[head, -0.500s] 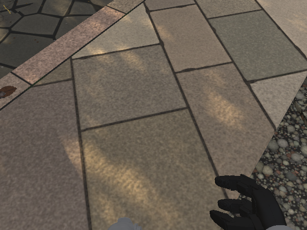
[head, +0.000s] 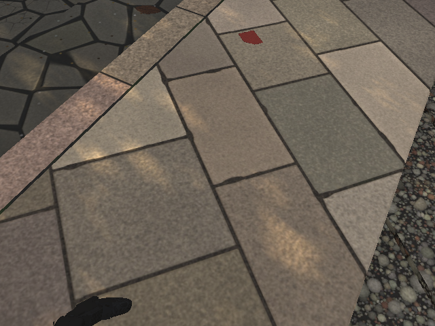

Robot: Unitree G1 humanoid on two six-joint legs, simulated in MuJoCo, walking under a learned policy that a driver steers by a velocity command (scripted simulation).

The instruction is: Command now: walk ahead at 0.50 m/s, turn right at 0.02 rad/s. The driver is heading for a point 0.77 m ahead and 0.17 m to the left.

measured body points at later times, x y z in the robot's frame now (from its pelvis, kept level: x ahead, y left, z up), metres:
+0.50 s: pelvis +0.29 +0.00 +0.00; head +0.31 -0.01 +0.45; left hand +0.25 +0.25 -0.13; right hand +0.48 -0.21 -0.11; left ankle +0.44 +0.15 -0.69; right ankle +0.18 -0.07 -0.74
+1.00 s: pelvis +0.56 +0.09 +0.01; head +0.58 +0.12 +0.45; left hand +0.65 +0.38 -0.10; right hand +0.67 -0.17 -0.11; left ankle +0.48 +0.11 -0.74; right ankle +0.77 -0.02 -0.67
